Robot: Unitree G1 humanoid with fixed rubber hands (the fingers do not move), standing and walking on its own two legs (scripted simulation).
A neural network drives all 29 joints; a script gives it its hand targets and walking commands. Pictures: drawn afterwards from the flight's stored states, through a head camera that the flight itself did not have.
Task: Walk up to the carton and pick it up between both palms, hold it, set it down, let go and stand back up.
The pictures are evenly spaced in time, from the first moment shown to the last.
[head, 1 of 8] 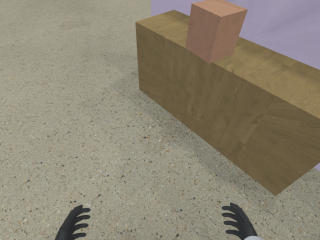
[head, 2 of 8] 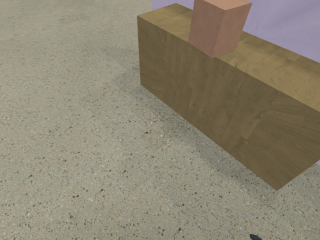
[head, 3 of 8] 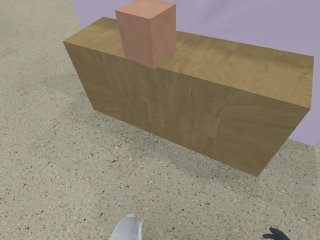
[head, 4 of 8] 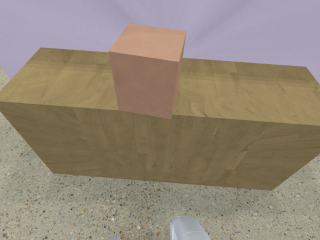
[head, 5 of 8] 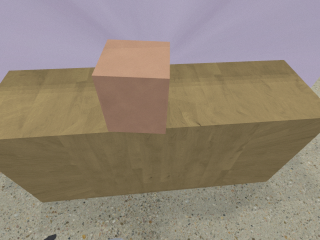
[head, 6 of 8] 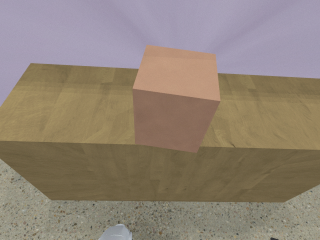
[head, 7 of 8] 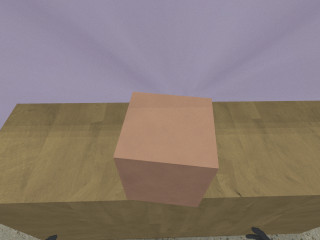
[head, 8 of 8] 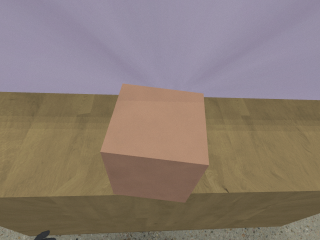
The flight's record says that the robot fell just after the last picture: no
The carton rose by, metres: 0.00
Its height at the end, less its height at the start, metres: +0.00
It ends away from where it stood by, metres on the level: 0.00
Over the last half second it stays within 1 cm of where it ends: yes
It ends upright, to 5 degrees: yes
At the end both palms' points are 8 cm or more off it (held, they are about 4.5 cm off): yes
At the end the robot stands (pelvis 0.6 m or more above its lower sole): yes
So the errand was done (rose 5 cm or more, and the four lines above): no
